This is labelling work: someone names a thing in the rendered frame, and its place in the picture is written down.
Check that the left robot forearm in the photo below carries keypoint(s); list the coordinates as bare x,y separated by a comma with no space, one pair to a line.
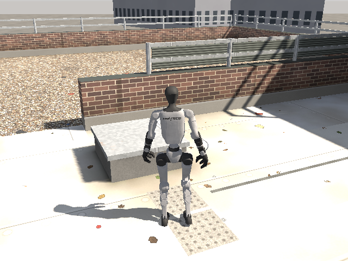
148,143

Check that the humanoid robot head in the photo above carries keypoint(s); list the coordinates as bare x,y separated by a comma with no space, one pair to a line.
171,93

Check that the robot right thigh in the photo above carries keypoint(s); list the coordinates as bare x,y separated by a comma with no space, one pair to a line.
186,168

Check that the right robot hand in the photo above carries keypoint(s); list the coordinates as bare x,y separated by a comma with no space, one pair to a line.
204,160

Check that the left robot hand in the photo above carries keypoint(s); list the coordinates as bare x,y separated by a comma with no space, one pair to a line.
148,154

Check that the robot right upper arm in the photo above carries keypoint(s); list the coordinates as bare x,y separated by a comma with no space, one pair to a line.
192,123

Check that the robot left upper arm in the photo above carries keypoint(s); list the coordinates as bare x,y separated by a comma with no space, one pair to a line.
153,123

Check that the right robot forearm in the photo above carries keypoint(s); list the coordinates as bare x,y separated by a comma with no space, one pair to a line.
200,145

